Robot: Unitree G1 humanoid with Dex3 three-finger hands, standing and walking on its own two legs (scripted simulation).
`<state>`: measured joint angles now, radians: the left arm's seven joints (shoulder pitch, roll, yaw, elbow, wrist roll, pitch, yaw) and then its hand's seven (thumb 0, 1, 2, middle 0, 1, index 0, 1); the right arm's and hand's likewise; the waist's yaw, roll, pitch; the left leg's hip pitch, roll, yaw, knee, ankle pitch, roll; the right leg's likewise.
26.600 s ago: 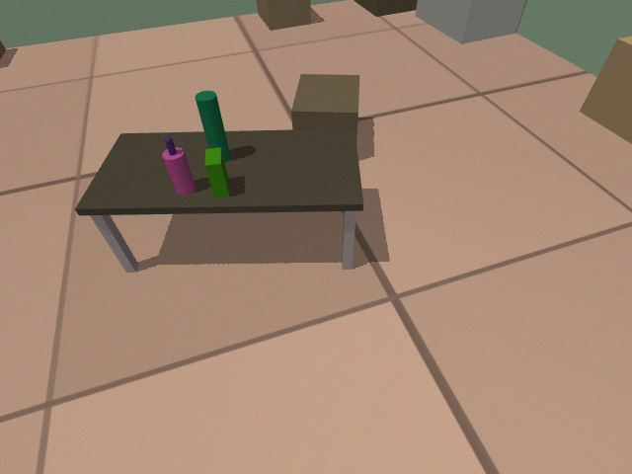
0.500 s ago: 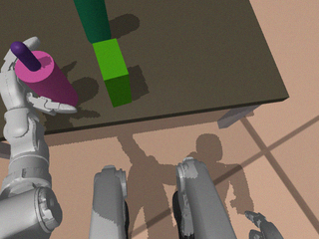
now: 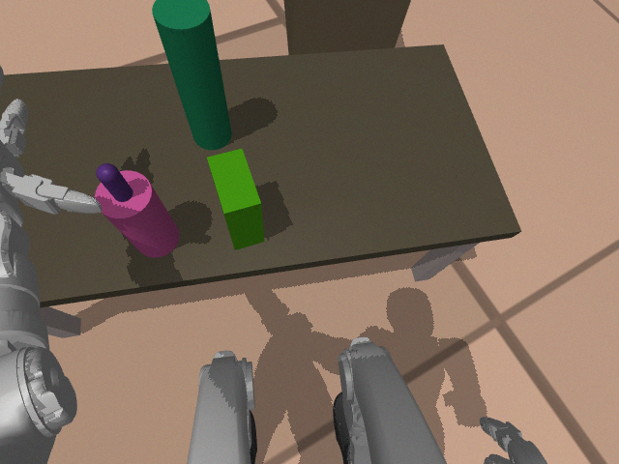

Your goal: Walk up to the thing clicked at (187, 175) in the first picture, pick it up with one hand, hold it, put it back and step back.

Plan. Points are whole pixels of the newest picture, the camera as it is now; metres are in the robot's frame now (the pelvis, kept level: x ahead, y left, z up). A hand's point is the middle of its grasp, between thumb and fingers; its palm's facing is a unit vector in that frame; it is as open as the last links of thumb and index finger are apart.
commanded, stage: home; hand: left
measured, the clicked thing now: (135, 209) +0.48 +0.22 -0.07
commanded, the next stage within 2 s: none
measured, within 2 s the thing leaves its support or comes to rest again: neither
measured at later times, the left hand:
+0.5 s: hand out of the picture +0.42 +0.30 +0.10, palm faces +0.24 -0.89 -0.40, open 17.2 cm
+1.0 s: hand (67, 414) +0.23 +0.19 +0.11, palm faces +0.17 -0.95 -0.25, open 17.3 cm
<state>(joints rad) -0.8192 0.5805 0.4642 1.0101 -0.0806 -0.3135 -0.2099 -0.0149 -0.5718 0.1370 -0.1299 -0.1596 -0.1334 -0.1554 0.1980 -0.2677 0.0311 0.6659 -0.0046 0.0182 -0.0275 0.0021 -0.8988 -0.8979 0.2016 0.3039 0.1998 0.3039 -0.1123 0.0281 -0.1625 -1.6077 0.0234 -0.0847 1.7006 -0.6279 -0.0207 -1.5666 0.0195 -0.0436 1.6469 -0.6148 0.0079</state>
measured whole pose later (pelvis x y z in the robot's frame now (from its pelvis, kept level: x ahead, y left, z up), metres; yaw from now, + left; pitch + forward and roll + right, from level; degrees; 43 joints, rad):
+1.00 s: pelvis +0.07 +0.00 +0.19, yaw +3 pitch +7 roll -1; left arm 0.38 0.19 -0.03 0.20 -0.04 0.13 0.13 -0.01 -0.50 0.07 -0.06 -0.06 -0.06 -0.05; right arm 0.17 -0.20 0.04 0.52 0.03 -0.01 -0.14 0.01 -0.90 -0.90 0.20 0.31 0.20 0.31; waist 0.01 0.03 -0.08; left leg -0.53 0.02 -0.04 0.85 -0.43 -0.01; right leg -0.50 0.00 -0.02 0.81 -0.42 0.01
